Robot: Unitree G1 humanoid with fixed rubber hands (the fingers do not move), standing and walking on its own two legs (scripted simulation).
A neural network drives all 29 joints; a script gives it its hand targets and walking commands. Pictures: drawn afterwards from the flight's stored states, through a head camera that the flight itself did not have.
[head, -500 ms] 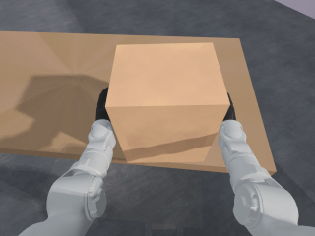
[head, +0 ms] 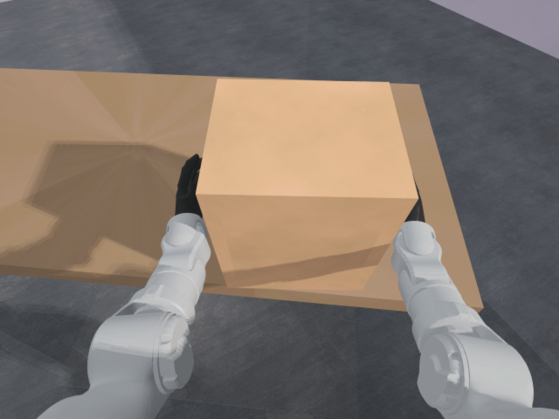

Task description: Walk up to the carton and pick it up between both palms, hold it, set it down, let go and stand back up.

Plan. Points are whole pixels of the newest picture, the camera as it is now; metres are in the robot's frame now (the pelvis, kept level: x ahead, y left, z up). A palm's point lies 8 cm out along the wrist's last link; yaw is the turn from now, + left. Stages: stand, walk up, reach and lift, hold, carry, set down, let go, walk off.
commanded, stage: reach and lift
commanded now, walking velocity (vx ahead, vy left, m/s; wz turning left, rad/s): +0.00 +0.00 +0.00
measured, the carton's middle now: (298, 197) +0.44 -0.02 +0.07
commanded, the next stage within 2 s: none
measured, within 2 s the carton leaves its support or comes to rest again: neither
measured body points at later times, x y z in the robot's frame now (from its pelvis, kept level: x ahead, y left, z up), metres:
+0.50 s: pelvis -0.01 +0.00 +0.00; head -0.05 +0.01 +0.45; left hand +0.41 +0.16 +0.14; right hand +0.39 -0.17 +0.14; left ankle -0.02 +0.11 -0.74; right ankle +0.05 -0.11 -0.74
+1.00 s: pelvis -0.01 +0.00 +0.00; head -0.06 +0.01 +0.45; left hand +0.41 +0.16 +0.19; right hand +0.40 -0.17 +0.18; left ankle -0.02 +0.11 -0.74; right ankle +0.05 -0.11 -0.74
